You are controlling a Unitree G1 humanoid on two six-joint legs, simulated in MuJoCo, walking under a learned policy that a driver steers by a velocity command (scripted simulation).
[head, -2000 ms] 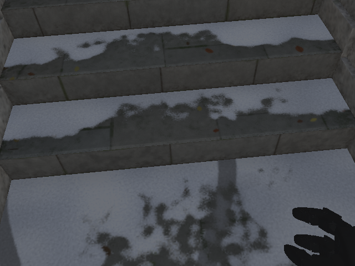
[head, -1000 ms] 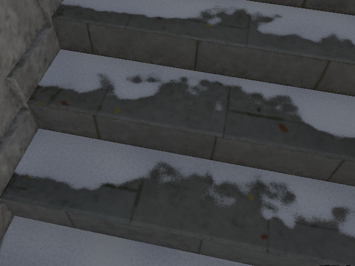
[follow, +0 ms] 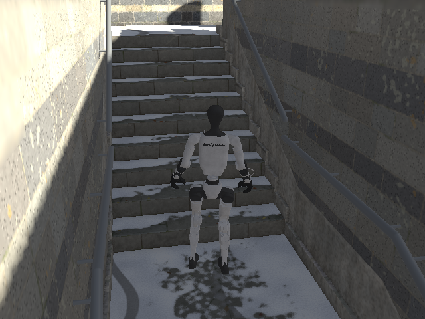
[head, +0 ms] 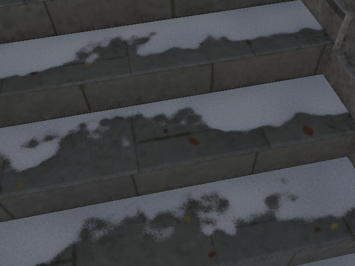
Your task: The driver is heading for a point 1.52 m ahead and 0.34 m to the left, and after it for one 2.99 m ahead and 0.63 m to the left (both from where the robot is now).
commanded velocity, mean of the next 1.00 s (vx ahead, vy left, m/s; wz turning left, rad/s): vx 0.00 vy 0.00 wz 0.29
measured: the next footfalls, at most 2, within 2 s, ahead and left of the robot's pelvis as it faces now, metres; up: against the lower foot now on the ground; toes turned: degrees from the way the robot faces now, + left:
left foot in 0.08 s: +0.06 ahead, +0.15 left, +0.00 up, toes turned -2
left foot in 0.70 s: +0.00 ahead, +0.17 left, +0.00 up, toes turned +20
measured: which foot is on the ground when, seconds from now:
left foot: up 0.00-0.06, down 0.08-0.38, up 0.40-0.68, down 0.70-1.00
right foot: down 0.00-0.70, up 0.72-1.00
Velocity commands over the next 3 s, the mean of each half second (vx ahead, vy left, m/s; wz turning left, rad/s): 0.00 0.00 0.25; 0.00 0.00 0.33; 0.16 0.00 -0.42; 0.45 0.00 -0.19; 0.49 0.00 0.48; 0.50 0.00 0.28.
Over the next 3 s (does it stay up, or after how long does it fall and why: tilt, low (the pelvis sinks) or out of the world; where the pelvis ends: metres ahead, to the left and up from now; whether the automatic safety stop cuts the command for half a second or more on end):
stays up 0.77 0.18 0.27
